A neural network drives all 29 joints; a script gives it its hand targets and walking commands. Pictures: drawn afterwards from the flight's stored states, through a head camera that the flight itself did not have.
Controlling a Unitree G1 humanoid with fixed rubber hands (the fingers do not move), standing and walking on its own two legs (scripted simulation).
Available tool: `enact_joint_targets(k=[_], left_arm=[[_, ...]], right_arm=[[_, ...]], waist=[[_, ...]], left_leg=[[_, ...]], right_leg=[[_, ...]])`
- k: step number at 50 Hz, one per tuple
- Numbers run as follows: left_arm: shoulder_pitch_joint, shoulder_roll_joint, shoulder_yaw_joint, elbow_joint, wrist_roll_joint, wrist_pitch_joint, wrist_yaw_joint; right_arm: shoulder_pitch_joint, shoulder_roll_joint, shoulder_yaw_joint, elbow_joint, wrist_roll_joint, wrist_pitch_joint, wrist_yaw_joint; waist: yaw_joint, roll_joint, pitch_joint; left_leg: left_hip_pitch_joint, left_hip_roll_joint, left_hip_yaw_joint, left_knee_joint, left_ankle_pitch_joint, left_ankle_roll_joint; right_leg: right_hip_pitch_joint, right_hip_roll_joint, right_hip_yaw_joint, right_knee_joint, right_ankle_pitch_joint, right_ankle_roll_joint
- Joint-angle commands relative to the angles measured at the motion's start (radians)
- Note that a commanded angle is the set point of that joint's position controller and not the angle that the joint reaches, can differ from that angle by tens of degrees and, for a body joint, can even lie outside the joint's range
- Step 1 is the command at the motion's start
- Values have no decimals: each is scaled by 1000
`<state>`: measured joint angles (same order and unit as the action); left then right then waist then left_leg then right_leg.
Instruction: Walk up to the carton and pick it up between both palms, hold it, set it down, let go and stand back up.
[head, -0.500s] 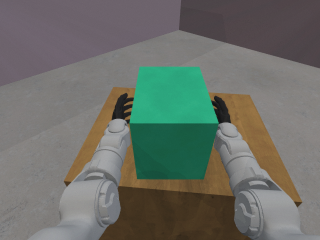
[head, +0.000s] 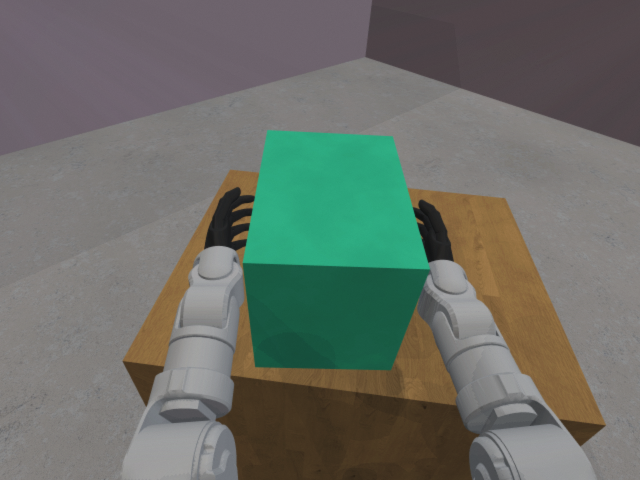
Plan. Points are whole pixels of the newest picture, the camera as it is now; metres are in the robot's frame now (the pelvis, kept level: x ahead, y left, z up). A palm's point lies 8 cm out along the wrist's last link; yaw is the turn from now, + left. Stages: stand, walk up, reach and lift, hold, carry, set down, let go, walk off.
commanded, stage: reach and lift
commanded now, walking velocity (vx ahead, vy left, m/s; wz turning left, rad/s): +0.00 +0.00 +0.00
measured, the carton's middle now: (327, 246) +0.41 -0.01 +0.11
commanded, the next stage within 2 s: hold in 1.18 s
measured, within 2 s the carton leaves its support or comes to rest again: neither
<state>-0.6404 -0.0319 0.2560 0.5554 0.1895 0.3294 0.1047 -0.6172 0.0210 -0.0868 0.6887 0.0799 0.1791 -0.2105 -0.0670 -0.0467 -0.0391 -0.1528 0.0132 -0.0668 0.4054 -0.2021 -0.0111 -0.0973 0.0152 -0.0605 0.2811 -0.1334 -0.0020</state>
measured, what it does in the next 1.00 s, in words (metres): stands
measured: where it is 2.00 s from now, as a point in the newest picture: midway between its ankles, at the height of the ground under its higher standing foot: outside the picture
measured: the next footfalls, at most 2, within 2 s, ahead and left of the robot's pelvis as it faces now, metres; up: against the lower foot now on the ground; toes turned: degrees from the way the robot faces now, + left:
none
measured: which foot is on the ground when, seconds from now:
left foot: down 0.00-1.00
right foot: down 0.00-1.00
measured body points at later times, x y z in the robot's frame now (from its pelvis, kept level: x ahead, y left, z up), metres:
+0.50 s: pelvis +0.00 +0.01 +0.00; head -0.02 +0.03 +0.45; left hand +0.38 +0.13 +0.15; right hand +0.36 -0.15 +0.13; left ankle +0.01 +0.12 -0.75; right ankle +0.02 -0.12 -0.75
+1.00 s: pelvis +0.00 +0.00 +0.00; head -0.03 +0.03 +0.45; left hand +0.39 +0.13 +0.17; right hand +0.36 -0.15 +0.14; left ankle +0.01 +0.12 -0.75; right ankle +0.01 -0.12 -0.75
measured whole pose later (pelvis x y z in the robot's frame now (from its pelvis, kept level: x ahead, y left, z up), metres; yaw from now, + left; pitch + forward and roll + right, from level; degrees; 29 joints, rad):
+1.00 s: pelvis +0.00 +0.00 +0.00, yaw -1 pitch -7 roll -1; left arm -0.58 -0.09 0.25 0.21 0.29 0.57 0.06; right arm -0.55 0.00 -0.03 0.47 0.15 0.30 -0.22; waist -0.08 -0.05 0.04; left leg -0.06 0.01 -0.06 0.40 -0.21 -0.01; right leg -0.02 0.02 -0.04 0.29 -0.15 0.00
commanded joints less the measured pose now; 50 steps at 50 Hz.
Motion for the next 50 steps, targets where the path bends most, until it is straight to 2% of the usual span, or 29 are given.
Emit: enact_joint_targets(k=[1,5,6,7,11,15,20,29,50], left_arm=[[-580,-701,-508,-272,-50,55,-187],[-551,-705,-557,-357,-38,114,-183],[-572,-722,-602,-358,-51,114,-182],[-559,-726,-617,-374,-51,116,-175],[-462,-715,-645,-429,-44,146,-165],[-429,-682,-608,-424,-31,178,-186],[-449,-685,-627,-439,-51,181,-192],[-475,-667,-593,-407,-47,190,-203],[-529,-655,-562,-403,-37,219,-214]], right_arm=[[-769,625,441,-374,117,-34,90],[-753,595,460,-446,149,-17,93],[-827,609,458,-504,141,-33,103],[-822,607,467,-523,147,-35,106],[-764,597,520,-585,162,-19,94],[-754,572,508,-593,150,-4,91],[-783,583,510,-636,136,-9,95],[-787,585,484,-593,113,4,93],[-848,584,474,-573,140,22,85]], waist=[[-38,100,-406],[-47,153,-367],[-38,170,-348],[-42,161,-370],[-24,134,-373],[-16,86,-332],[-17,70,-363],[-23,57,-350],[-28,74,-355]], left_leg=[[138,-56,25,-33,335,-64],[177,-52,20,-19,374,-86],[155,-53,12,-21,356,-92],[182,-49,11,-13,373,-89],[214,-46,9,-1,419,-78],[182,-48,24,-39,328,-55],[178,-48,33,-44,294,-47],[152,-51,42,-68,212,-30],[160,-58,44,-63,233,-29]], right_leg=[[219,46,9,12,333,52],[183,51,-4,8,299,39],[140,52,-15,15,267,29],[137,57,-13,14,273,25],[162,63,-7,14,326,29],[187,55,0,6,298,40],[188,55,0,3,290,38],[193,44,5,-3,248,43],[212,42,1,3,267,49]])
